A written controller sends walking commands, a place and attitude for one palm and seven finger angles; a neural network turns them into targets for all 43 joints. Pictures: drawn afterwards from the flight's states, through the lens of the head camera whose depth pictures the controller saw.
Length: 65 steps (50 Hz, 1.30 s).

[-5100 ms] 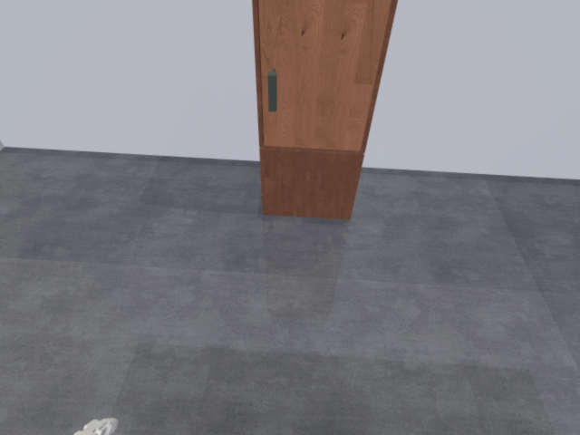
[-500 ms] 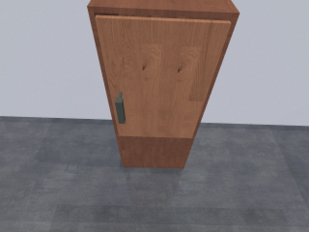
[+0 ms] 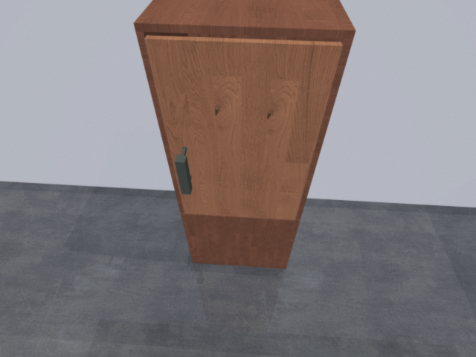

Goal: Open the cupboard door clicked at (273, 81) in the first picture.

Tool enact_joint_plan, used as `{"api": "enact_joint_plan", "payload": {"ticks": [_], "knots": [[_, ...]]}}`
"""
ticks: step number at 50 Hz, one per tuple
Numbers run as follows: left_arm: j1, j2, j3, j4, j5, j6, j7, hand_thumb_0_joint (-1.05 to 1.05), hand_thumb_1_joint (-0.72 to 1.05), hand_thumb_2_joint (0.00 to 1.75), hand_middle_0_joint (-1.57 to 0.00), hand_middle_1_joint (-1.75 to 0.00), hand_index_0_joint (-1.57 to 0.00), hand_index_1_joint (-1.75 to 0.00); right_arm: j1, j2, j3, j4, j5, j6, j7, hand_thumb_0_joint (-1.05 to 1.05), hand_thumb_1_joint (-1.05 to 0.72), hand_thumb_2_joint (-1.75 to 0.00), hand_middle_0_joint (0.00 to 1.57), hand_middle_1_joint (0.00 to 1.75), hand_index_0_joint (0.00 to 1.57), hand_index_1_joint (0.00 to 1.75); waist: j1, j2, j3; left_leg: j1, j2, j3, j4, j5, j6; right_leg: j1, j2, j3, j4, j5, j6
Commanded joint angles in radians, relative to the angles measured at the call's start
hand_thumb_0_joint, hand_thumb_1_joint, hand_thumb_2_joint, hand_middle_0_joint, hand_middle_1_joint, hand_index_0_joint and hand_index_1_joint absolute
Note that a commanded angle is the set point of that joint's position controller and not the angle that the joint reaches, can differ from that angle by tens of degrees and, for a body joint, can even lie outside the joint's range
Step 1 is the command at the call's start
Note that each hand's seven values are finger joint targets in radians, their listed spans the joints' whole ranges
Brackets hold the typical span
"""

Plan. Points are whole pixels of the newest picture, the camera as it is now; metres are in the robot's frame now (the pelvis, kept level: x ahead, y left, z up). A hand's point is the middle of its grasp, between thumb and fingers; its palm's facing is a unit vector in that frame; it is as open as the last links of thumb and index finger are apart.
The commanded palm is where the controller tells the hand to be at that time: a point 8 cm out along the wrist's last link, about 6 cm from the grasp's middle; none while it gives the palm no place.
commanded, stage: come to a stop and stand still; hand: left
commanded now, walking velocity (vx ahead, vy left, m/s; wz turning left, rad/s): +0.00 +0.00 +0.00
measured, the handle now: (185, 170) +0.59 +0.19 -0.10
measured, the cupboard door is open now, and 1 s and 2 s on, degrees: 0 0 0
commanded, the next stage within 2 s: look again from close up in 0.10 s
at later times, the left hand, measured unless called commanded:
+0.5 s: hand out of the picture +0.03 +0.24 -0.18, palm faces +0.05 -0.97 -0.25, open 7.4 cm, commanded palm none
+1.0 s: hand out of the picture -0.04 +0.28 -0.18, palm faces -0.01 -0.97 -0.22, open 7.4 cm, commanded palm none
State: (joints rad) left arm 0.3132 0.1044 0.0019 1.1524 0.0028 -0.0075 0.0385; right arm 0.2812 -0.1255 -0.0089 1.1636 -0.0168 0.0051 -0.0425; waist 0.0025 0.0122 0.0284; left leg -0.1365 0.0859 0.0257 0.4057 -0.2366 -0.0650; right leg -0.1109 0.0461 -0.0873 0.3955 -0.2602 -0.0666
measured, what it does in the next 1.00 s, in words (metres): shifts its weight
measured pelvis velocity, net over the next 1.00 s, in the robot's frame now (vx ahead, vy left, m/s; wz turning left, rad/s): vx -0.04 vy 0.08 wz -0.02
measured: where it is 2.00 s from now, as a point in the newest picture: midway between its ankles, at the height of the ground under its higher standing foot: outside the picture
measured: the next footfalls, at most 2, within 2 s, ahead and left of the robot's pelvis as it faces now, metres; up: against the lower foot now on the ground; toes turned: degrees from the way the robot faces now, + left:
right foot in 1.72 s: +0.17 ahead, -0.16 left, +0.00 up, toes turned -8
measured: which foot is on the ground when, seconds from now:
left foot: down 0.00-1.00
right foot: down 0.00-1.00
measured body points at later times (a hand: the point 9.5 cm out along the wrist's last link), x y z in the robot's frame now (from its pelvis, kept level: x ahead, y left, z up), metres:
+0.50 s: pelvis -0.01 +0.04 -0.01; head -0.03 +0.05 +0.44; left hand +0.03 +0.29 -0.16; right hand +0.03 -0.20 -0.15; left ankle -0.01 +0.16 -0.74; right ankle -0.02 -0.07 -0.74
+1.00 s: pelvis -0.04 +0.08 +0.00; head -0.05 +0.10 +0.45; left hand -0.04 +0.33 -0.16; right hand -0.01 -0.17 -0.15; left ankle -0.01 +0.16 -0.74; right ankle -0.03 -0.07 -0.74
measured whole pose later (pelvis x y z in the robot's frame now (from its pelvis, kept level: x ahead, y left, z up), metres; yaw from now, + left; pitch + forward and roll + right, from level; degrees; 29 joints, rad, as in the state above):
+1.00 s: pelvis -0.04 +0.08 +0.00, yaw -1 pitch -2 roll +0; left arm 0.33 0.22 0.00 1.07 0.03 0.03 0.02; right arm 0.26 -0.20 -0.02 1.06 -0.03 0.01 -0.01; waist 0.00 -0.03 -0.01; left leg -0.19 -0.03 0.09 0.43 -0.21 0.06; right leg -0.20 -0.07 -0.02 0.47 -0.29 0.02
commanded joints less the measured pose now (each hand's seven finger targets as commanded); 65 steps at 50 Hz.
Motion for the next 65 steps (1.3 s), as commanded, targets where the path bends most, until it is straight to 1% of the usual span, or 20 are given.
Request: {"api": "enact_joint_plan", "payload": {"ticks": [1,9,10,11,12,14,17,20,25,36,43,47,50,53,56,59,60,61,63,65], "knots": [[0.063,0.112,0.023,-0.024,0.003,-0.01,0.004,0.0,0.9,0.9,-0.2,-0.3,-0.2,-0.3,0.076,-0.057,-0.008,-0.011,0.004,-0.006,-0.006,0.0,-0.9,-0.9,0.2,0.3,0.2,0.3,-0.007,-0.021,0.071,-0.01,0.016,-0.005,-0.028,0.116,0.053,-0.08,-0.164,0.143,-0.13,0.165,0.032],[0.082,0.103,0.023,-0.019,0.002,-0.013,0.004,0.0,0.9,0.9,-0.2,-0.3,-0.2,-0.3,0.079,-0.061,-0.007,-0.013,0.005,-0.012,-0.01,0.0,-0.9,-0.9,0.2,0.3,0.2,0.3,-0.002,-0.014,0.061,-0.014,0.02,-0.011,-0.033,0.14,0.054,-0.062,-0.16,0.135,-0.115,0.207,0.03],[0.081,0.299,0.019,-0.109,0.025,-0.038,0.007,0.0,0.9,0.9,-0.2,-0.3,-0.2,-0.3,-0.01,-0.185,-0.019,-0.143,0.001,-0.01,0.013,0.0,-0.9,-0.9,0.2,0.3,0.2,0.3,-0.018,-0.048,0.184,-0.084,-0.023,-0.058,0.06,0.082,0.059,-0.147,-0.157,0.14,-0.112,0.262,0.065],[0.056,0.228,0.046,-0.109,0.016,-0.048,0.011,0.0,0.9,0.9,-0.2,-0.3,-0.2,-0.3,0.014,-0.159,-0.037,-0.169,-0.007,-0.027,0.006,0.0,-0.9,-0.9,0.2,0.3,0.2,0.3,-0.016,0.036,0.032,-0.093,-0.013,-0.031,0.099,0.031,0.067,-0.092,-0.228,0.215,-0.049,0.272,0.038],[0.045,0.238,0.056,-0.11,0.021,-0.05,0.012,0.0,0.9,0.9,-0.2,-0.3,-0.2,-0.3,0.023,-0.143,-0.047,-0.153,-0.009,-0.033,-0.003,0.0,-0.9,-0.9,0.2,0.3,0.2,0.3,-0.018,0.047,-0.052,-0.097,-0.025,-0.027,0.124,0.045,0.071,-0.034,-0.236,0.223,-0.037,0.36,0.018],[0.051,0.212,0.047,-0.133,0.019,-0.05,0.008,0.0,0.9,0.9,-0.2,-0.3,-0.2,-0.3,0.041,-0.133,-0.044,-0.158,-0.003,-0.033,-0.001,0.0,-0.9,-0.9,0.2,0.3,0.2,0.3,-0.014,-0.039,-0.097,-0.1,-0.03,-0.027,0.141,0.03,0.077,-0.02,-0.235,0.214,-0.045,0.299,-0.014],[0.022,0.197,0.046,-0.151,0.019,-0.04,0.009,0.0,0.9,0.9,-0.2,-0.3,-0.2,-0.3,0.044,-0.142,-0.043,-0.168,-0.003,-0.031,0.006,0.0,-0.9,-0.9,0.2,0.3,0.2,0.3,-0.02,-0.141,-0.016,-0.118,-0.02,-0.025,0.113,0.055,0.09,-0.075,-0.206,0.173,-0.044,0.217,-0.013],[0.013,0.191,0.04,-0.166,0.015,-0.033,0.007,0.0,0.9,0.9,-0.2,-0.3,-0.2,-0.3,0.032,-0.155,-0.036,-0.17,-0.004,-0.036,0.01,0.0,-0.9,-0.9,0.2,0.3,0.2,0.3,-0.01,-0.026,0.02,-0.097,0.005,-0.039,0.055,0.169,0.097,-0.088,-0.163,0.123,0.009,0.243,0.005],[-0.001,0.225,0.036,-0.178,0.013,-0.022,0.002,0.0,0.9,0.9,-0.2,-0.3,-0.2,-0.3,-0.015,-0.195,-0.034,-0.184,-0.003,-0.038,0.012,0.0,-0.9,-0.9,0.2,0.3,0.2,0.3,0.006,0.03,0.019,-0.107,0.023,-0.058,0.022,0.214,0.104,-0.064,-0.15,0.105,0.026,0.21,0.027],[-0.055,0.261,0.032,-0.184,0.02,-0.007,-0.009,0.0,0.9,0.9,-0.2,-0.3,-0.2,-0.3,-0.077,-0.268,-0.039,-0.197,-0.002,-0.043,0.024,0.0,-0.9,-0.9,0.2,0.3,0.2,0.3,0.01,0.034,0.027,-0.146,0.04,-0.123,-0.119,-0.013,0.111,-0.053,-0.145,0.096,0.002,0.078,0.06],[-0.016,0.222,0.02,-0.148,0.023,0.0,-0.01,0.0,0.9,0.9,-0.2,-0.3,-0.2,-0.3,-0.06,-0.247,-0.035,-0.172,-0.001,-0.033,0.029,0.0,-0.9,-0.9,0.2,0.3,0.2,0.3,0.004,0.023,0.027,-0.147,0.048,-0.143,-0.185,-0.182,0.104,-0.058,-0.144,0.083,-0.008,0.036,0.073],[0.044,0.168,0.011,-0.121,0.032,0.022,-0.016,0.0,0.9,0.9,-0.2,-0.3,-0.2,-0.3,-0.019,-0.242,-0.042,-0.15,-0.004,-0.008,0.023,0.0,-0.9,-0.9,0.2,0.3,0.2,0.3,-0.006,0.075,0.076,-0.166,0.1,-0.211,-0.264,-0.438,0.119,-0.13,-0.096,0.028,0.077,-0.097,0.08],[0.071,0.157,0.018,-0.125,0.037,0.032,-0.029,0.0,0.9,0.9,-0.2,-0.3,-0.2,-0.3,0.003,-0.261,-0.057,-0.147,-0.006,-0.002,0.013,0.0,-0.9,-0.9,0.2,0.3,0.2,0.3,-0.006,0.056,0.086,-0.146,0.152,-0.249,-0.261,-0.447,0.16,-0.18,-0.084,0.017,0.143,-0.105,0.068],[0.099,0.126,0.025,-0.124,0.034,0.036,-0.039,0.0,0.9,0.9,-0.2,-0.3,-0.2,-0.3,0.018,-0.252,-0.063,-0.139,-0.008,-0.002,0.004,0.0,-0.9,-0.9,0.2,0.3,0.2,0.3,-0.008,0.085,0.092,-0.154,0.169,-0.228,-0.232,-0.403,0.181,-0.174,-0.083,0.018,0.143,-0.089,0.059],[0.151,0.125,0.034,-0.115,0.031,0.027,-0.039,0.0,0.9,0.9,-0.2,-0.3,-0.2,-0.3,0.027,-0.209,-0.058,-0.127,-0.005,-0.005,0.0,0.0,-0.9,-0.9,0.2,0.3,0.2,0.3,0.011,0.054,0.082,-0.21,0.124,-0.159,-0.139,-0.341,0.159,-0.074,-0.097,0.047,0.023,-0.047,0.044],[0.204,0.165,0.048,-0.096,0.028,0.015,-0.027,0.0,0.9,0.9,-0.2,-0.3,-0.2,-0.3,0.028,-0.127,-0.039,-0.136,-0.003,-0.012,0.004,0.0,-0.9,-0.9,0.2,0.3,0.2,0.3,0.024,-0.158,0.103,-0.339,-0.03,0.026,0.132,-0.266,0.109,-0.029,-0.213,0.264,-0.12,-0.252,-0.036],[0.223,0.184,0.056,-0.09,0.024,0.011,-0.018,0.0,0.9,0.9,-0.2,-0.3,-0.2,-0.3,0.02,-0.103,-0.034,-0.139,-0.002,-0.011,0.007,0.0,-0.9,-0.9,0.2,0.3,0.2,0.3,0.029,-0.228,0.101,-0.363,-0.054,0.088,0.259,-0.229,0.1,-0.029,-0.285,0.351,-0.19,-0.32,-0.078],[0.234,0.173,0.059,-0.091,0.022,0.007,-0.014,0.0,0.9,0.9,-0.2,-0.3,-0.2,-0.3,-0.005,-0.099,-0.036,-0.144,-0.003,-0.013,0.009,0.0,-0.9,-0.9,0.2,0.3,0.2,0.3,0.039,-0.23,0.115,-0.387,-0.044,0.077,0.373,-0.245,0.1,-0.044,-0.315,0.392,-0.221,-0.281,-0.121],[0.215,0.154,0.062,-0.092,0.027,0.0,-0.012,0.0,0.9,0.9,-0.2,-0.3,-0.2,-0.3,-0.003,-0.087,-0.038,-0.146,-0.001,-0.021,0.011,0.0,-0.9,-0.9,0.2,0.3,0.2,0.3,0.019,-0.136,0.103,-0.415,-0.025,0.06,0.471,-0.268,0.104,-0.024,-0.325,0.359,-0.198,-0.133,-0.163],[0.181,0.148,0.06,-0.098,0.031,-0.004,-0.009,0.0,0.9,0.9,-0.2,-0.3,-0.2,-0.3,0.021,-0.06,-0.035,-0.133,0.001,-0.026,0.017,0.0,-0.9,-0.9,0.2,0.3,0.2,0.3,-0.005,-0.075,0.077,-0.333,-0.013,0.081,0.394,-0.248,0.098,-0.054,-0.299,0.264,-0.143,-0.007,-0.154]]}}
